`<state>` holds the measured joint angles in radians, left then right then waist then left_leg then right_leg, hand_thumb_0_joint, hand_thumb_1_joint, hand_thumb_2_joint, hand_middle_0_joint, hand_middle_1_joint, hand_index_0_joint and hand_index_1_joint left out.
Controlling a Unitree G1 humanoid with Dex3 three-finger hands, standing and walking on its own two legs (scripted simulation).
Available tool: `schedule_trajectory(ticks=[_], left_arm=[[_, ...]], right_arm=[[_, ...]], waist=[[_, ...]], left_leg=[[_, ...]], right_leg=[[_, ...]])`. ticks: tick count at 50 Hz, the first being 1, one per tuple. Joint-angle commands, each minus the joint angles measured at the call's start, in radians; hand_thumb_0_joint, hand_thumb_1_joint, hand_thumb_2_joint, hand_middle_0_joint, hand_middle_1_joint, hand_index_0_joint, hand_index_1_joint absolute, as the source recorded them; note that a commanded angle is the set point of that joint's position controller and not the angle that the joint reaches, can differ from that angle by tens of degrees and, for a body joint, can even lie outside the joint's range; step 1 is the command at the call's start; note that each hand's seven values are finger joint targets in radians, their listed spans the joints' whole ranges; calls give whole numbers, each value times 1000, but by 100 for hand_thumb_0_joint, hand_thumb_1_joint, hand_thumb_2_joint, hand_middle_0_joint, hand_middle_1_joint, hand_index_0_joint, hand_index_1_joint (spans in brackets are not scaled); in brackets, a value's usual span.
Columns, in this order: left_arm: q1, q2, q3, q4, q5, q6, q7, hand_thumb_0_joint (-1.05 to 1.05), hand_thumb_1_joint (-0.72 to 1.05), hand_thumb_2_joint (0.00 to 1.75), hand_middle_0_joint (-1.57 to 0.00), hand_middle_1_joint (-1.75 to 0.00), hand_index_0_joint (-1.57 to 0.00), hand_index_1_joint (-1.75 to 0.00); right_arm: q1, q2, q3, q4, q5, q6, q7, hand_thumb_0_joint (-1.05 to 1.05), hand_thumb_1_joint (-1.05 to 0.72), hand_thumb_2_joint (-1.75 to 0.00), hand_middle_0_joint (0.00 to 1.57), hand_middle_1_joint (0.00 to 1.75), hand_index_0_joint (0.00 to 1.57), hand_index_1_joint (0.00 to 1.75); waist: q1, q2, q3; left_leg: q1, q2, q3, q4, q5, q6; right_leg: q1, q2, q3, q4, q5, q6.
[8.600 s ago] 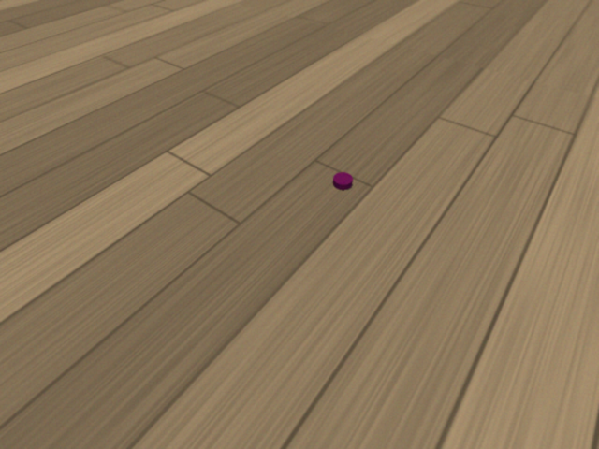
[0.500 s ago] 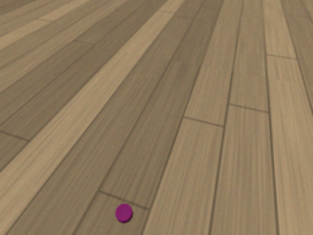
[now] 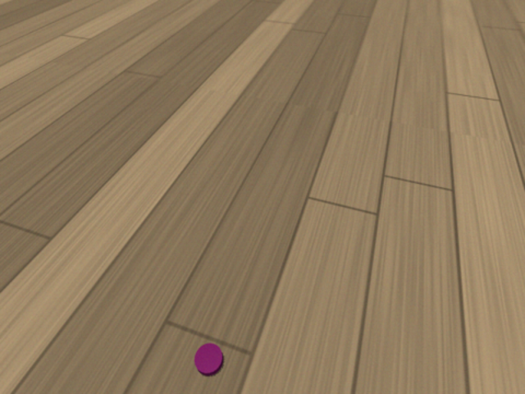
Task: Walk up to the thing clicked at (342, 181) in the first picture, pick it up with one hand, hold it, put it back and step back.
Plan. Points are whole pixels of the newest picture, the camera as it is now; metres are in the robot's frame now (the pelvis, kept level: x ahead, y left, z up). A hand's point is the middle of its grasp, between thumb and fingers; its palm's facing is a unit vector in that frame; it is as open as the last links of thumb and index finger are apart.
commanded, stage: stand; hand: left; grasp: from above
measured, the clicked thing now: (209, 359) +0.41 +0.22 -0.77
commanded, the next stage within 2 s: rise first in 0.18 s
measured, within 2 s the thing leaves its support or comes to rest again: neither
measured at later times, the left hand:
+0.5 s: hand out of the picture +0.14 +0.25 -0.17, palm faces -0.01 -0.95 -0.32, open 8.8 cm
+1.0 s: hand out of the picture +0.12 +0.26 -0.24, palm faces -0.16 -0.88 -0.44, open 14.2 cm
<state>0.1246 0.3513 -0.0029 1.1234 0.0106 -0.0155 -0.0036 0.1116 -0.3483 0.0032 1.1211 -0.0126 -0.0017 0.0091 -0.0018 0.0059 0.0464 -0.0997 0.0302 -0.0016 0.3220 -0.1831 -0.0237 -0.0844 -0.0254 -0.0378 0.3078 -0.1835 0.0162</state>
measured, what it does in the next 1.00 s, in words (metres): lowers itself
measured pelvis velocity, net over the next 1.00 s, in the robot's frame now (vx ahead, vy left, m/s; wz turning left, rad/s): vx -0.02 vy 0.01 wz -0.02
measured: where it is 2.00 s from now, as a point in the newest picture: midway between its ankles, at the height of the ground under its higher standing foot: outside the picture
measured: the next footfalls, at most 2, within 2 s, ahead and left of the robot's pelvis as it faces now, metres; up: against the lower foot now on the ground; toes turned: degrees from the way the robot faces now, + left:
none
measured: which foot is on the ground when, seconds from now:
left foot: down 0.00-1.00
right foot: down 0.00-1.00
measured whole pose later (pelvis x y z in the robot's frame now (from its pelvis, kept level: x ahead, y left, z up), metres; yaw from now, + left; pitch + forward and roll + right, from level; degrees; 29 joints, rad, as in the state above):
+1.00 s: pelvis -0.02 +0.01 -0.09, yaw -1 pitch +16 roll -2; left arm 0.20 0.30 0.13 0.56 0.24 0.14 0.02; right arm 0.19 -0.23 -0.04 0.60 0.00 -0.13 -0.02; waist -0.02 -0.01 -0.09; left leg -0.90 0.04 -0.01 1.13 -0.52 -0.01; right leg -0.87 -0.02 -0.02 1.08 -0.50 0.03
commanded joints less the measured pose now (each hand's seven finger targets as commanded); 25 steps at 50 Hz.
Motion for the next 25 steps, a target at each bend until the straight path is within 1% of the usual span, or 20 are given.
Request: schedule_trajectory(ticks=[1,3,4,5,6,9,11,13,14,15,16,17,18,19,20,21,22,23,24,25], left_arm=[[-40,217,46,-61,1,-15,13,0,90,90,-20,-30,-20,-30],[-34,212,44,-59,0,-15,12,0,90,90,-20,-30,-20,-30],[-29,217,44,-58,1,-15,12,0,90,90,-20,-30,-20,-30],[-34,219,46,-58,4,-15,13,0,90,90,-20,-30,-20,-30],[-32,218,46,-57,3,-14,12,0,90,90,-20,-30,-20,-30],[-31,219,47,-54,0,-12,11,0,90,90,-20,-30,-20,-30],[-30,216,46,-57,3,-13,11,0,90,90,-20,-30,-20,-30],[-33,218,45,-60,3,-14,12,0,90,90,-20,-30,-20,-30],[-32,221,47,-61,3,-15,13,0,82,94,-19,-37,-17,-38],[-383,53,46,-412,-55,-105,26,0,74,100,-19,-45,-15,-46],[-489,101,64,-346,-53,-98,34,0,66,96,-21,-53,-17,-54],[-318,157,108,-173,-40,-57,38,0,58,97,-18,-60,-15,-62],[-233,168,124,-100,-29,-39,27,0,50,95,-16,-68,-14,-70],[-281,211,138,-130,-7,-37,20,0,42,95,-12,-76,-12,-78],[-329,273,174,-167,10,-49,17,0,34,94,-11,-84,-12,-84],[-263,259,187,-123,31,-42,3,0,26,94,-9,-90,-11,-88],[-172,229,186,-43,57,-26,-11,0,18,94,-8,-98,-11,-95],[-136,231,204,-50,89,-18,-21,0,10,97,-5,-102,-8,-99],[-97,220,212,-81,104,-7,-26,0,2,97,-5,-105,-8,-102],[-85,221,222,-144,111,3,-23,0,-6,98,-4,-107,-6,-104]], right_arm=[[-33,-215,-38,-57,2,-25,-17,0,-90,-90,20,30,20,30],[-39,-218,-39,-56,2,-26,-16,0,-90,-90,20,30,20,30],[-47,-219,-41,-58,2,-26,-16,0,-90,-90,20,30,20,30],[-40,-213,-39,-59,3,-25,-17,0,-90,-90,20,30,20,30],[-37,-215,-39,-57,3,-24,-17,0,-90,-90,20,30,20,30],[-36,-214,-38,-53,3,-25,-17,0,-90,-90,20,30,20,30],[-42,-220,-41,-57,2,-24,-17,0,-90,-90,20,30,20,30],[-40,-215,-40,-57,3,-24,-16,0,-90,-90,20,30,20,30],[-36,-218,-41,-58,3,-25,-16,0,-92,-91,20,30,20,30],[-22,-50,5,-336,73,-75,-38,0,-98,-92,20,30,20,30],[29,-77,-1,-275,70,-71,-48,0,-94,-91,20,30,20,30],[58,-103,-14,-260,69,-61,-54,0,-93,-91,20,30,20,30],[72,-108,-27,-287,70,-51,-56,0,-90,-90,20,30,20,30],[79,-112,-41,-313,62,-51,-62,0,-91,-90,20,30,20,30],[98,-108,-55,-321,59,-57,-70,0,-90,-90,20,30,20,30],[105,-104,-67,-347,48,-64,-65,0,-90,-90,20,30,20,30],[130,-98,-74,-347,40,-65,-59,0,-94,-91,20,30,20,30],[138,-96,-87,-366,29,-67,-51,0,-94,-91,20,30,20,30],[138,-86,-92,-395,28,-68,-47,0,-95,-91,20,30,20,30],[137,-83,-98,-425,30,-72,-45,0,-93,-91,20,30,20,30]], waist=[[2,7,-64],[5,14,-60],[9,4,-67],[3,-2,-68],[5,-2,-62],[4,1,-41],[7,3,-61],[3,2,-61],[3,-3,-70],[-120,13,9],[-90,-14,-38],[-75,-38,-16],[-43,-49,-17],[-36,-60,-81],[-28,-30,-163],[-27,-17,-204],[-22,-50,-217],[3,-23,-251],[26,17,-294],[37,45,-327]], left_leg=[[-4,106,-76,-51,162,40],[-6,103,-74,-50,157,37],[6,108,-78,-45,155,40],[3,106,-76,-46,155,40],[2,106,-76,-47,154,40],[-5,100,-78,-60,118,33],[5,106,-77,-49,122,41],[4,104,-78,-52,143,37],[14,106,-76,-45,149,38],[-109,-38,54,27,8,34],[-108,-42,50,47,-20,38],[-140,-49,52,62,-48,39],[-179,-42,53,97,-22,37],[-181,-43,49,122,-2,38],[-181,-43,46,155,26,38],[-209,-46,42,187,49,35],[-257,-49,36,234,64,37],[-287,-53,36,267,83,34],[-282,-59,39,279,100,27],[-268,-57,38,273,103,22]], right_leg=[[11,-121,89,-40,156,-30],[5,-119,88,-46,146,-29],[6,-120,86,-44,146,-30],[5,-120,88,-44,149,-30],[5,-119,87,-44,150,-30],[-19,-114,89,-51,102,-29],[-6,-118,92,-50,111,-33],[-10,-116,89,-49,123,-32],[-6,-118,92,-47,135,-31],[-236,12,22,29,72,-18],[-187,10,11,39,30,-14],[-200,18,0,45,-21,-23],[-224,23,-6,74,-17,-24],[-219,24,-6,101,-2,-24],[-215,17,4,138,47,-21],[-209,13,4,183,78,-23],[-234,15,4,223,96,-21],[-243,13,6,259,109,-26],[-229,14,8,275,111,-31],[-223,18,9,277,102,-34]])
